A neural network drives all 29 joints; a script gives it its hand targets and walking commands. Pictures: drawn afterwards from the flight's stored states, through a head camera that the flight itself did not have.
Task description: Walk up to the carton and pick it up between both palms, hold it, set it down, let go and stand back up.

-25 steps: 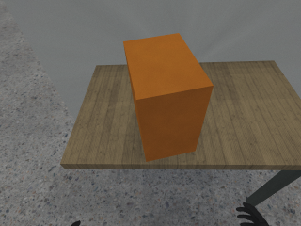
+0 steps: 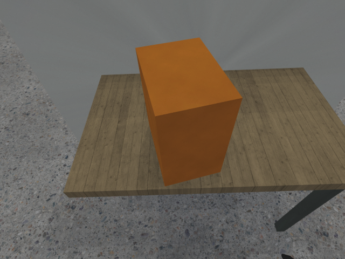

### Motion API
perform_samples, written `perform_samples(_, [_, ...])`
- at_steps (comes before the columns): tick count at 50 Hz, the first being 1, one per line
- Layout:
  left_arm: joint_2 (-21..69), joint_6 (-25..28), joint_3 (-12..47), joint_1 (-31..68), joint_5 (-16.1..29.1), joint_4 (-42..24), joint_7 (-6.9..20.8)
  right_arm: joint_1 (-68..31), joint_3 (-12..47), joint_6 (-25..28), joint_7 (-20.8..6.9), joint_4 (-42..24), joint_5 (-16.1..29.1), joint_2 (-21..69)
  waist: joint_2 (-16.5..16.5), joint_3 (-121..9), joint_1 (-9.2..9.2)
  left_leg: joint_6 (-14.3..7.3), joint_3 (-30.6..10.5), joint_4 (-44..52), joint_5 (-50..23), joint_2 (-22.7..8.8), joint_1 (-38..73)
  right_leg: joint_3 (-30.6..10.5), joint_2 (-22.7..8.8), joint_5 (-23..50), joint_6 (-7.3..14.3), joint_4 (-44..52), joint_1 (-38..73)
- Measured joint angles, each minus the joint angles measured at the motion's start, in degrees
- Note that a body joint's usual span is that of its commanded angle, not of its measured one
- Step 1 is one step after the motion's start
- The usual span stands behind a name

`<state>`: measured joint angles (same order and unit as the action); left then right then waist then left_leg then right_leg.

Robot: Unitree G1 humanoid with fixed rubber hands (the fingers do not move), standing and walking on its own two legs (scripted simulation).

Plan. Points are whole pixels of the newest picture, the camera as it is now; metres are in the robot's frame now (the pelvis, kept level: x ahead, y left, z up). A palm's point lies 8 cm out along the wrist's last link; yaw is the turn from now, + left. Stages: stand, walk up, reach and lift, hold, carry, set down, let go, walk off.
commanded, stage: walk up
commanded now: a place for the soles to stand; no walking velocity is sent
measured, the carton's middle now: (181, 115) +0.47 +0.00 +0.04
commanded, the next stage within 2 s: reach and lift in 0.26 s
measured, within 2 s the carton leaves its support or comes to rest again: neither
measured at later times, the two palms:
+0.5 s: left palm (94, 250) +0.16 +0.22 -0.10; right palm (296, 258) +0.14 -0.25 -0.11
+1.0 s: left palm out of the picture +0.14 +0.21 -0.07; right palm (289, 252) +0.15 -0.23 -0.08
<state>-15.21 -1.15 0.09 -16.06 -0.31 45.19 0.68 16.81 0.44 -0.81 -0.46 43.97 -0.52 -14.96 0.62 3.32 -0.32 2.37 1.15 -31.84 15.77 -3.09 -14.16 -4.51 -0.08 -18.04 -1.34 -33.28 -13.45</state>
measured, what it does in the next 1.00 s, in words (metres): stands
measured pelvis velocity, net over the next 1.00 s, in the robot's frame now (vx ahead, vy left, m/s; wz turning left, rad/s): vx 0.01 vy -0.01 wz -0.01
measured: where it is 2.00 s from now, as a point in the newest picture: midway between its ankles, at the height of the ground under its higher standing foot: outside the picture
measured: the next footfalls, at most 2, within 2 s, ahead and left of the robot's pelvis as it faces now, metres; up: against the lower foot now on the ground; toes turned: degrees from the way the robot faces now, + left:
none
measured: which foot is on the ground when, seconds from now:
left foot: down 0.00-1.00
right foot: down 0.00-1.00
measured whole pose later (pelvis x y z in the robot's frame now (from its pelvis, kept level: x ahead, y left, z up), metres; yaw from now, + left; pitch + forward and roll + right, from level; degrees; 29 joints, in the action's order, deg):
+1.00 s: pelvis +0.01 -0.01 +0.01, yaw -1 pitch -4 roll +1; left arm -8.4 -4.5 -0.2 -14.5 0.0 28.6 -5.4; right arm 10.9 -4.3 13.6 -4.6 44.7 -3.0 -9.1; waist 1.0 4.9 -1.7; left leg 3.5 1.9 -21.7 11.4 -3.8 -5.9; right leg -3.8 -0.1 -14.3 -0.7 -24.9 -6.3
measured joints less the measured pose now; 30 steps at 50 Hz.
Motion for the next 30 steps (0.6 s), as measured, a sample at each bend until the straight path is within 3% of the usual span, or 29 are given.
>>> perform_samples(13, [0.2,0.3,-0.2,0.3,0.1,1.4,-0.2,-0.5,-0.3,0.1,0.1,0.2,0.0,-0.1,-0.1,-0.2,-0.03,-0.2,1.4,0.7,-0.2,-0.2,0.6,-1.4,0.2,0.5,-0.3,0.3,-0.2])
perform_samples(17, [-0.9,-13.1,0.0,6.1,-0.9,-3.0,-1.7,-8.3,-6.8,5.0,-1.7,8.9,-4.5,1.8,-0.3,-0.4,0.87,0.0,0.0,-7.8,2.6,-0.4,-7.4,0.6,0.0,-2.3,0.5,-7.3,-7.3])
perform_samples(20, [-0.5,-20.5,-1.4,10.7,-2.5,-11.5,-1.4,-13.2,-8.2,6.2,-2.0,8.0,-4.5,2.3,0.0,3.7,1.13,0.5,-0.9,-12.7,4.5,-0.5,-8.9,1.3,0.1,-4.2,-0.4,-12.1,-8.4])
perform_samples(24, [2.1,-21.7,-1.6,12.0,-3.5,-19.8,-1.0,-14.6,-6.7,7.9,-2.1,4.3,-2.8,2.8,0.2,7.3,1.8,1.0,-1.4,-11.0,4.0,-0.9,-4.1,1.9,0.4,-3.7,0.0,-9.9,-3.3])
perform_samples(30, [6.3,-18.9,-1.3,9.6,-2.9,-18.9,-2.1,-10.2,-5.2,8.2,-2.4,1.7,-2.6,3.4,1.2,4.4,1.63,1.0,-0.8,-0.7,-0.2,-0.8,2.7,1.7,0.2,0.1,0.5,-0.8,2.9])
